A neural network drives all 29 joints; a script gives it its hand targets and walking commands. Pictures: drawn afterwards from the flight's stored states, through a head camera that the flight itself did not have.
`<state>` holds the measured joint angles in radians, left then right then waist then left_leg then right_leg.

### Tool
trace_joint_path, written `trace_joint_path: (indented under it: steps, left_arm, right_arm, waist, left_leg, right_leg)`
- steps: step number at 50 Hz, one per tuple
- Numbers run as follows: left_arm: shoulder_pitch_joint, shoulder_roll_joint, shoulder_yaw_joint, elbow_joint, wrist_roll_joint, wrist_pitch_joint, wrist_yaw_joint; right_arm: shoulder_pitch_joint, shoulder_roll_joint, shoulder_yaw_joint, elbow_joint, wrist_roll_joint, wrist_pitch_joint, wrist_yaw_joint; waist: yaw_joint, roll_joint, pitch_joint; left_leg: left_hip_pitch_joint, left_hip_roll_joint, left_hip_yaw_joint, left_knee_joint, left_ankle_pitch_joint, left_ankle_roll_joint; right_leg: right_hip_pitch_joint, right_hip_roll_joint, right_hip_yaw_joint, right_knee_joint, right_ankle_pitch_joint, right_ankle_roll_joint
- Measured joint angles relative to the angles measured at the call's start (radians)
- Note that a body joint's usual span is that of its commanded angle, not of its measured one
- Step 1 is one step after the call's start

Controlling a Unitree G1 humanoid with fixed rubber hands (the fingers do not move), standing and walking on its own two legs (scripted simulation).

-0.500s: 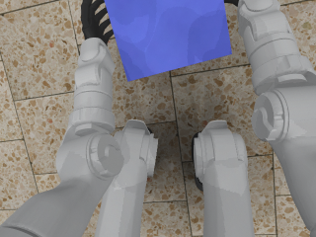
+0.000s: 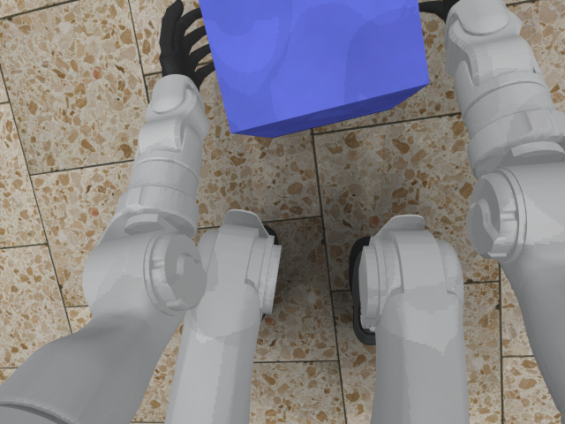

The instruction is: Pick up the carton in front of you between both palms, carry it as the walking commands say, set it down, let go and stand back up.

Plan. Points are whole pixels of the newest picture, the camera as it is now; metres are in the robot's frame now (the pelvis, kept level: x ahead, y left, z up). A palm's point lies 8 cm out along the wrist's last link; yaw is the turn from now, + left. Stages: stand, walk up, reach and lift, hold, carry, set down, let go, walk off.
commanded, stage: set down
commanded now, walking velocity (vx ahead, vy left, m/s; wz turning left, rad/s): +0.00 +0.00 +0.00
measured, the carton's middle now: (313, 44) +0.53 -0.02 -0.25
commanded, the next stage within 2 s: let go in 1.24 s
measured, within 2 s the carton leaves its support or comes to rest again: neither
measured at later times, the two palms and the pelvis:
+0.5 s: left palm (130, 78) +0.48 +0.16 -0.08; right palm out of the picture +0.55 -0.21 -0.08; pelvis -0.02 +0.01 +0.04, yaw -1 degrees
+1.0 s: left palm out of the picture +0.48 +0.16 +0.07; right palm out of the picture +0.55 -0.23 +0.07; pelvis +0.00 +0.00 +0.18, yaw -2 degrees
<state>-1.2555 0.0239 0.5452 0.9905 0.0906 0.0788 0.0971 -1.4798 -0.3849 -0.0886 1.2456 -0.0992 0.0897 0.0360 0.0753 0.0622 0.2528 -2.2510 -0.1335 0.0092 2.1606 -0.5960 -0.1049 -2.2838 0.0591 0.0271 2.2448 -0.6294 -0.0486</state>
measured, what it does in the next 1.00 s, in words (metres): rises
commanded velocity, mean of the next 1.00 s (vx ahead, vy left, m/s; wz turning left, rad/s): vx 0.00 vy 0.00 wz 0.00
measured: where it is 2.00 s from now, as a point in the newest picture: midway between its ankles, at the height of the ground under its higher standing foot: (310, 300)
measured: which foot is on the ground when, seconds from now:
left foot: down 0.00-1.00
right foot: down 0.00-1.00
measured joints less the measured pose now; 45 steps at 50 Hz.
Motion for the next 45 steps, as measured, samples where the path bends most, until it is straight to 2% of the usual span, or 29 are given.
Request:
trace_joint_path:
  steps: [4,8,11,14,18,24,32,45]
  left_arm:
    - [0.013,0.071,-0.109,0.056,-0.124,-0.042,0.042]
    - [0.021,0.144,-0.221,0.058,-0.266,-0.060,0.055]
    - [0.016,0.168,-0.282,0.041,-0.338,-0.055,0.070]
    - [0.010,0.162,-0.311,-0.001,-0.368,-0.039,0.094]
    - [0.032,0.116,-0.316,-0.107,-0.353,-0.008,0.132]
    - [0.111,0.041,-0.283,-0.230,-0.271,0.050,0.166]
    - [0.178,0.008,-0.239,-0.272,-0.199,0.075,0.150]
    - [0.277,-0.007,-0.227,-0.399,-0.188,0.121,0.138]
  right_arm:
    - [0.045,-0.071,0.088,0.005,0.125,-0.033,-0.037]
    - [0.061,-0.135,0.172,-0.046,0.234,-0.049,-0.038]
    - [0.039,-0.164,0.213,-0.078,0.282,-0.040,-0.028]
    - [0.005,-0.180,0.232,-0.091,0.302,-0.020,-0.017]
    - [-0.011,-0.184,0.219,-0.110,0.295,0.012,-0.009]
    - [0.021,-0.156,0.141,-0.111,0.237,0.055,0.006]
    - [0.079,-0.144,0.065,-0.084,0.180,0.049,0.041]
    - [0.167,-0.136,0.028,-0.209,0.139,0.094,0.074]
  waist:
    - [0.007,0.008,0.044]
    - [0.001,0.024,0.079]
    - [0.000,0.027,0.092]
    - [0.005,0.021,0.092]
    - [0.014,0.003,0.076]
    - [0.021,-0.031,-0.011]
    - [0.029,-0.049,-0.152]
    - [0.038,-0.054,-0.237]
  left_leg:
    - [0.007,0.014,0.010,-0.003,0.016,0.012]
    - [0.002,0.031,0.020,-0.004,0.044,0.031]
    - [0.001,0.038,0.024,-0.003,0.058,0.038]
    - [0.004,0.041,0.026,-0.008,0.069,0.041]
    - [0.031,0.042,0.026,-0.035,0.074,0.045]
    - [0.097,0.045,0.020,-0.134,0.072,0.054]
    - [0.151,0.051,0.011,-0.292,0.092,0.065]
    - [0.288,0.062,0.001,-0.534,0.141,0.069]
  right_leg:
    - [0.008,-0.012,-0.002,-0.003,0.014,-0.003]
    - [0.011,-0.032,-0.011,-0.006,0.031,-0.008]
    - [0.012,-0.039,-0.014,-0.007,0.044,-0.009]
    - [0.014,-0.041,-0.013,-0.012,0.055,-0.008]
    - [0.043,-0.044,-0.013,-0.040,0.057,-0.007]
    - [0.112,-0.041,-0.009,-0.142,0.054,-0.001]
    - [0.169,-0.035,-0.004,-0.307,0.078,0.011]
    - [0.300,-0.021,0.007,-0.552,0.135,0.017]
